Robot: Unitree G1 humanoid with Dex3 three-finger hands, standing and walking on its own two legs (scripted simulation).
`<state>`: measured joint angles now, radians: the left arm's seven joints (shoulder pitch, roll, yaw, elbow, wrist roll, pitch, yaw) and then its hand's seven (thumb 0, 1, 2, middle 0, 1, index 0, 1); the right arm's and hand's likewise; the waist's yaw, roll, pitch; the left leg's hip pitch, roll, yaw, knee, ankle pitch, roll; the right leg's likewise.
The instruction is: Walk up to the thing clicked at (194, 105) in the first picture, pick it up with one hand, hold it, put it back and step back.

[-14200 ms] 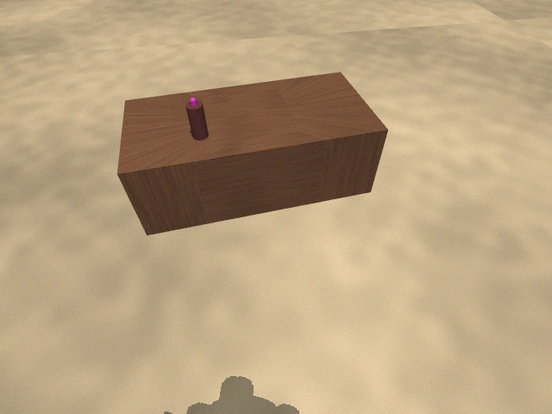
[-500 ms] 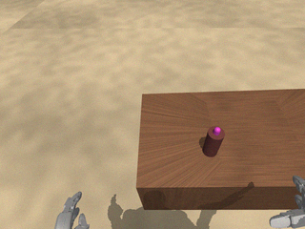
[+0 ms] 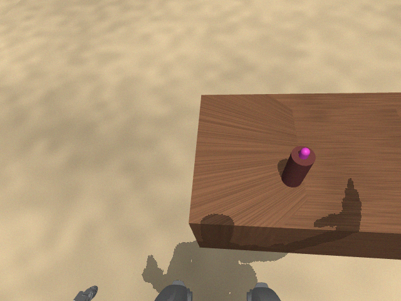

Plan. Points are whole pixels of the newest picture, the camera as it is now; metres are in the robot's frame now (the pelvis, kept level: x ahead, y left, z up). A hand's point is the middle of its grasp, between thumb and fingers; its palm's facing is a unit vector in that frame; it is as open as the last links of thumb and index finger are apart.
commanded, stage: go down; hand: right
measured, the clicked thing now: (298, 165) +0.53 -0.23 -0.23
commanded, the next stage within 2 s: approach in 0.54 s
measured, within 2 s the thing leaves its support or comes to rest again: neither
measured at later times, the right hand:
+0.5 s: hand out of the picture +0.39 -0.39 +0.02, palm faces +0.22 +0.97 -0.09, open 17.5 cm
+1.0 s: hand (397, 162) +0.43 -0.38 -0.04, palm faces +0.20 +0.98 +0.00, open 17.7 cm
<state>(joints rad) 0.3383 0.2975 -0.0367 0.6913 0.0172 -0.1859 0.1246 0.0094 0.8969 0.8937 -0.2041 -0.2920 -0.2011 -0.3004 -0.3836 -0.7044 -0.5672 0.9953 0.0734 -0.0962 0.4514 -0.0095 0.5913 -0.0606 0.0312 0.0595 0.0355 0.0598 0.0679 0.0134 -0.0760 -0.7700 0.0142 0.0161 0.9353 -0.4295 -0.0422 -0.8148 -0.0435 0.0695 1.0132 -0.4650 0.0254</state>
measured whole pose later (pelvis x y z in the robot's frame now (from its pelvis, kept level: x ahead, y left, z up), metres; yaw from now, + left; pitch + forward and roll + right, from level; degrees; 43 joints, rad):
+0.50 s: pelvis +0.00 -0.01 -0.01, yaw +1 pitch +19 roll +4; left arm 0.33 0.32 -0.07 0.67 0.03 -0.14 0.07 0.01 0.92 0.89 -0.20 -0.30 -0.20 -0.30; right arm -0.62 -0.87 -0.65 1.24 0.06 -0.25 0.53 -0.01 0.53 -0.04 0.06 0.04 0.05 0.04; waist 0.10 0.04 -0.09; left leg -0.88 0.01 0.02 0.97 -0.43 -0.05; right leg -0.94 -0.05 0.08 1.08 -0.48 0.02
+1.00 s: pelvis -0.02 -0.01 -0.09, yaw +3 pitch +29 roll +6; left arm 0.30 0.35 -0.13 0.61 0.06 -0.13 0.02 0.00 0.89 0.90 -0.19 -0.29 -0.19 -0.30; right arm -0.79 -0.90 -0.70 1.31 0.18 -0.49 0.57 -0.01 0.60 -0.05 0.04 0.05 0.04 0.05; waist 0.14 0.03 -0.15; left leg -1.31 -0.01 0.02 1.33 -0.54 -0.05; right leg -1.36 -0.05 0.10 1.44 -0.59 0.01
